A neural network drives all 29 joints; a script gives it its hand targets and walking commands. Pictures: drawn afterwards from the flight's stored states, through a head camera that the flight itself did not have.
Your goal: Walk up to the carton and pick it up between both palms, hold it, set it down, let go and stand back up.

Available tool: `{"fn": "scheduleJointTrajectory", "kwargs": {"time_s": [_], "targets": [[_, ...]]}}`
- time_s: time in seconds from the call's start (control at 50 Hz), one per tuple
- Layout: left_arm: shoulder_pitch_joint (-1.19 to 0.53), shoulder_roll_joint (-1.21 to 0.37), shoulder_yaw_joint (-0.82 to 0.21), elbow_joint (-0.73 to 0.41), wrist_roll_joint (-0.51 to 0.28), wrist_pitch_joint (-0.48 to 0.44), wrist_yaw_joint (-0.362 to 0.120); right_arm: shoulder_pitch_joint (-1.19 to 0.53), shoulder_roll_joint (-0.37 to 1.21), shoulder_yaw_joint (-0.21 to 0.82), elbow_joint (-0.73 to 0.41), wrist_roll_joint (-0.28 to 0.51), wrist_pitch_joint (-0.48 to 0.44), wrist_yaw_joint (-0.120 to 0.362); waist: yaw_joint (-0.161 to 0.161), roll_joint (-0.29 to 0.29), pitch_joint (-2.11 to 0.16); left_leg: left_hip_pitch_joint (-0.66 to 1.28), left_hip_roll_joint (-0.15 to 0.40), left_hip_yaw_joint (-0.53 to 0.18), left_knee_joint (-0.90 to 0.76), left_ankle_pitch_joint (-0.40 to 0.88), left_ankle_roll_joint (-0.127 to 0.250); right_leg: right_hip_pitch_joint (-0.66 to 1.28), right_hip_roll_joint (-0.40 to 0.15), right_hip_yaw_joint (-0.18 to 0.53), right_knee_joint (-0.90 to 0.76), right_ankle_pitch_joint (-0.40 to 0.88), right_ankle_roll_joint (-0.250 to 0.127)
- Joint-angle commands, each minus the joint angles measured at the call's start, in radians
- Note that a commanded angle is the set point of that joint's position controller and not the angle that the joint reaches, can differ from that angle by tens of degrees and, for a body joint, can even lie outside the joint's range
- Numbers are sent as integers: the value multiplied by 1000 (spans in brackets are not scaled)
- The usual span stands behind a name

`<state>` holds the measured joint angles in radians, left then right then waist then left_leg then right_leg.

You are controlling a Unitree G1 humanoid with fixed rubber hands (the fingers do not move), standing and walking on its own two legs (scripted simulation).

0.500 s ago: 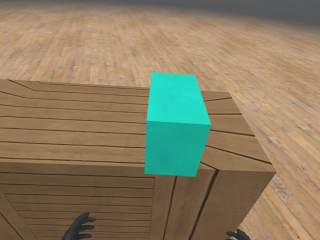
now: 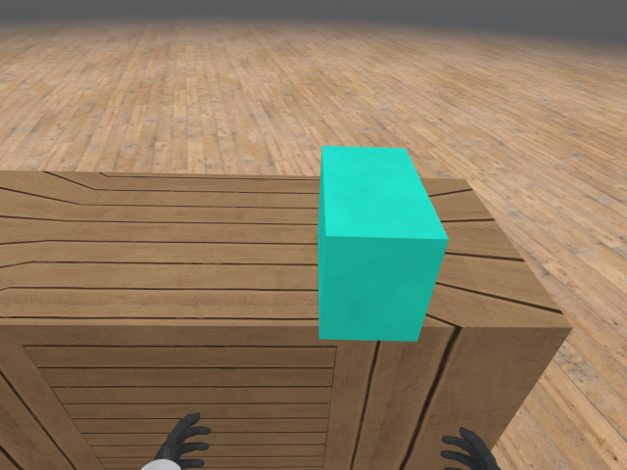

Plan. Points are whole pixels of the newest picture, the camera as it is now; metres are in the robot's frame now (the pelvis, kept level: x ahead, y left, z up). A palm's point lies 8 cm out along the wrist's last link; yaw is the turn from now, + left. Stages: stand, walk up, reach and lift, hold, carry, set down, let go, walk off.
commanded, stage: let go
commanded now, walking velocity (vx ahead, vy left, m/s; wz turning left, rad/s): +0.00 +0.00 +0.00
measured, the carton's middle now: (365, 235) +0.56 -0.08 +0.04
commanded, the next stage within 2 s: stand in 0.70 s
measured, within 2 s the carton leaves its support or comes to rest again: neither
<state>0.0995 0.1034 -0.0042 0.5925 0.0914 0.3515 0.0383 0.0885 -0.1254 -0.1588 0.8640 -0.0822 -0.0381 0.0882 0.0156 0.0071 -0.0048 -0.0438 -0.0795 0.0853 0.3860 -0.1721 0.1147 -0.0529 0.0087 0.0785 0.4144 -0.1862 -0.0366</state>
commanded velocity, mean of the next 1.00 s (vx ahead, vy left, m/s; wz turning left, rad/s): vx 0.00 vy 0.00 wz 0.00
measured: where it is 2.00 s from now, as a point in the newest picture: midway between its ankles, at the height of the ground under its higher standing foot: outside the picture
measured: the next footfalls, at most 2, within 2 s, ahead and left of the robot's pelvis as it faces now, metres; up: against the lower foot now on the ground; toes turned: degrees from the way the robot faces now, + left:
none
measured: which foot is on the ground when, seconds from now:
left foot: down 0.00-1.00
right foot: down 0.00-1.00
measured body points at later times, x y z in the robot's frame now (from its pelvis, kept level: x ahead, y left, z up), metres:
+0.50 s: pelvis +0.00 -0.05 +0.00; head -0.09 -0.05 +0.44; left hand +0.16 +0.16 -0.06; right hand +0.17 -0.27 -0.08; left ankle +0.04 +0.04 -0.74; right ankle +0.04 -0.15 -0.74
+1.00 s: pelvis +0.01 -0.03 +0.00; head +0.05 -0.03 +0.44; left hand +0.09 +0.23 -0.12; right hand +0.11 -0.26 -0.14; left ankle -0.01 +0.04 -0.74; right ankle +0.04 -0.15 -0.74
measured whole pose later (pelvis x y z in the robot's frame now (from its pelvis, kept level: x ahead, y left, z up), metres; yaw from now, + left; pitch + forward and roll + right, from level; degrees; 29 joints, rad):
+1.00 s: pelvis +0.01 -0.03 +0.00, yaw +3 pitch +0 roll -1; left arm 0.29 0.23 0.03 0.69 0.02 -0.03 0.01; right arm 0.24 -0.20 -0.02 0.79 -0.01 -0.01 0.00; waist 0.00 0.03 0.10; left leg -0.23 -0.04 0.06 0.52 -0.30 0.08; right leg -0.27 0.04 0.03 0.47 -0.20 0.00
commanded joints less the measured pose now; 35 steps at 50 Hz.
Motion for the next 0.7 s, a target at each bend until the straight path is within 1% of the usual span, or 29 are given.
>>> {"fn": "scheduleJointTrajectory", "kwargs": {"time_s": [0.0, 0.02, 0.06, 0.08, 0.1, 0.12, 0.14, 0.18, 0.2, 0.22, 0.24, 0.28, 0.3, 0.32, 0.34, 0.38, 0.4, 0.42, 0.44, 0.46, 0.48, 0.5, 0.52, 0.54, 0.58, 0.6, 0.62, 0.66, 0.68], "targets": [[-81, 42, -7, -166, 13, -80, 2, -98, -171, -48, -92, 6, -52, 4, -16, 56, 54, -371, 228, -215, -291, -308, -91, 284, 20, 5, 60, 119, -50], [-104, 40, -5, -125, 20, -75, 2, -128, -150, -30, -52, 5, -39, 8, -15, 59, 86, -391, 229, -217, -295, -336, -92, 267, 14, 7, 50, 90, -50], [-67, 47, -5, -159, 23, -94, 6, -102, -148, -20, -75, 13, -50, 18, -2, 49, 101, -401, 223, -206, -303, -324, -78, 295, 18, 11, 55, 102, -51], [-86, 39, -3, -115, 32, -75, 3, -123, -127, -3, -34, 11, -33, 20, -1, 43, 121, -403, 223, -201, -302, -333, -79, 276, 9, 15, 39, 70, -54], [-46, 53, -5, -185, 24, -96, 6, -84, -141, -10, -91, 20, -55, 23, 8, 31, 105, -387, 213, -184, -298, -298, -67, 298, 17, 16, 47, 94, -54], [-87, 45, -6, -119, 25, -72, 0, -133, -115, 9, -39, 15, -32, 21, 5, 23, 135, -392, 212, -182, -290, -328, -71, 253, 4, 22, 24, 45, -53], [-52, 56, -11, -188, 19, -89, 2, -91, -132, -1, -93, 20, -54, 23, 10, 8, 113, -368, 202, -163, -282, -293, -60, 272, 11, 23, 30, 62, -56], [-71, 54, -18, -175, 10, -76, -2, -113, -121, 10, -83, 14, -40, 19, 7, -12, 118, -338, 191, -150, -262, -309, -57, 228, 0, 30, 9, 9, -52], [-40, 68, -27, -261, -9, -106, 1, -81, -144, -5, -156, 19, -67, 19, 11, -26, 99, -321, 182, -141, -253, -295, -45, 237, 7, 31, 20, 28, -49], [-74, 56, -35, -192, -8, -81, -3, -117, -123, 11, -95, 7, -39, 15, 1, -21, 125, -325, 184, -147, -253, -340, -53, 195, -3, 32, 3, -20, -45], [-32, 66, -41, -283, -17, -109, 2, -68, -151, -9, -171, 12, -68, 17, 9, -30, 94, -313, 175, -135, -248, -315, -40, 233, 6, 32, 22, 7, -46], [-51, 53, -52, -220, -20, -89, -1, -90, -136, 0, -117, 0, -48, 15, 3, -15, 119, -342, 178, -141, -260, -376, -42, 214, 1, 27, 23, -36, -41], [-10, 67, -54, -290, -31, -115, 3, -50, -155, -9, -175, 9, -73, 18, 12, -15, 104, -348, 172, -136, -261, -356, -32, 247, 12, 28, 40, 1, -39], [-56, 52, -52, -186, -22, -82, -2, -98, -128, 11, -90, 1, -42, 17, 6, -4, 136, -370, 177, -144, -265, -405, -43, 208, -1, 29, 24, -48, -37], [-10, 68, -47, -260, -22, -106, 3, -45, -149, -9, -148, 9, -71, 19, 16, -14, 109, -363, 165, -128, -255, -366, -32, 250, 5, 33, 36, -27, -40], [-44, 79, -43, -205, -19, -94, 1, -77, -124, 5, -105, 6, -59, 15, 14, -28, 136, -353, 155, -118, -232, -387, -39, 188, -12, 45, 5, -96, -38], [-9, 108, -39, -307, -30, -130, 6, -37, -142, -10, -187, 18, -92, 14, 24, -56, 102, -309, 136, -100, -200, -329, -31, 188, -13, 60, -1, -91, -38], [-66, 113, -40, -232, -26, -112, 3, -93, -108, 7, -126, 9, -70, 7, 13, -78, 131, -272, 126, -96, -167, -347, -45, 86, -39, 76, -46, -189, -36], [-44, 145, -40, -314, -26, -134, 5, -52, -113, -3, -191, 19, -95, 2, 19, -130, 104, -178, 94, -69, -98, -255, -47, 27, -67, 115, -87, -255, -42], [-89, 186, -37, -345, -40, -153, 5, -67, -92, 5, -228, 27, -105, -8, 12, -197, 95, -63, 62, -48, -7, -180, -60, -129, -108, 157, -153, -373, -37], [-148, 205, -45, -309, -38, -142, 0, -95, -57, 25, -204, 24, -91, -22, -3, -257, 108, 70, 31, -34, 87, -115, -82, -323, -167, 204, -235, -539, -38], [-153, 239, -52, -393, -53, -158, 1, -63, -65, 21, -270, 40, -107, -32, -11, -313, 82, 200, 1, -21, 175, -18, -88, -455, -207, 240, -281, -598, -39], [-179, 228, -61, -320, -51, -130, -3, -62, -42, 49, -209, 43, -81, -42, -30, -311, 109, 239, 1, -37, 202, -10, -99, -562, -231, 250, -309, -625, -41], [-125, 245, -58, -396, -63, -142, 0, -30, -69, 37, -273, 65, -98, -48, -14, -300, 97, 253, -8, -36, 220, 25, -88, -563, -234, 255, -299, -582, -41], [-64, 218, -59, -307, -61, -107, -8, -5, -54, 90, -193, 90, -85, -50, 2, -214, 149, 169, 6, -51, 166, -24, -86, -521, -221, 218, -275, -533, -44], [-20, 202, -65, -293, -67, -87, -9, 10, -62, 96, -173, 97, -83, -44, 5, -143, 169, 83, 22, -62, 100, -70, -80, -431, -188, 169, -228, -442, -46], [29, 168, -74, -249, -64, -66, -11, 34, -73, 108, -122, 104, -74, -35, 15, -49, 203, -50, 51, -79, 9, -150, -78, -291, -142, 111, -163, -324, -48], [132, 99, -74, -230, -43, -63, 3, 69, -121, 76, -66, 99, -81, -4, 15, 182, 219, -410, 134, -155, -240, -345, -60, 152, -4, 1, 24, 45, -46], [184, 110, -52, -252, -12, -76, 12, 113, -142, 72, -65, 109, -98, 7, 19, 202, 169, -445, 139, -154, -255, -226, -66, 266, 16, -3, 50, 179, -45]]}}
